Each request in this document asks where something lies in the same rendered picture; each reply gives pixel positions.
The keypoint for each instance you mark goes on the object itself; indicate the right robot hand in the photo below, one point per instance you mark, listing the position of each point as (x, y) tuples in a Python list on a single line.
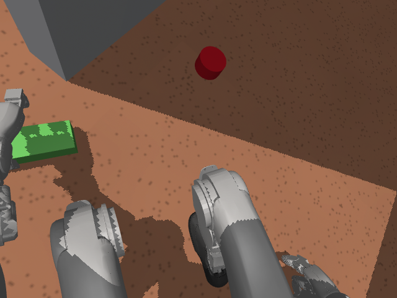
[(315, 283)]

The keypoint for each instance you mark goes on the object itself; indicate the right robot foot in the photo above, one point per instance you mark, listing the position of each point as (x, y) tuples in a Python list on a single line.
[(215, 279)]

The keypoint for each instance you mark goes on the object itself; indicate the left robot arm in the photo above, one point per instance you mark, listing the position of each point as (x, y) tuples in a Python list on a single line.
[(8, 218)]

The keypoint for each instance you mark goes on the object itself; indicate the left robot hand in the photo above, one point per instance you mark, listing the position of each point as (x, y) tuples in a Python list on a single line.
[(12, 116)]

